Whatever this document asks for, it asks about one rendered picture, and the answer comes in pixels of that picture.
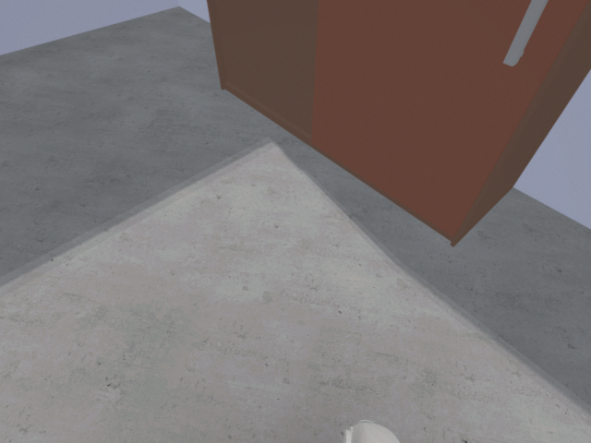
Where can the right robot thigh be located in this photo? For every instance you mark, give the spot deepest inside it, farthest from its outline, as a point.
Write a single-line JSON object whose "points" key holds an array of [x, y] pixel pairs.
{"points": [[369, 433]]}

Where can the wardrobe door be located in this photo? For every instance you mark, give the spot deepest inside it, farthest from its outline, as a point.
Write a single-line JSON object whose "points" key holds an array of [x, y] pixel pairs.
{"points": [[413, 95], [269, 49]]}

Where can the handle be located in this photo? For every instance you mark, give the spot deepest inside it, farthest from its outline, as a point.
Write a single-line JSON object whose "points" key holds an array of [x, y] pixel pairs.
{"points": [[524, 32]]}

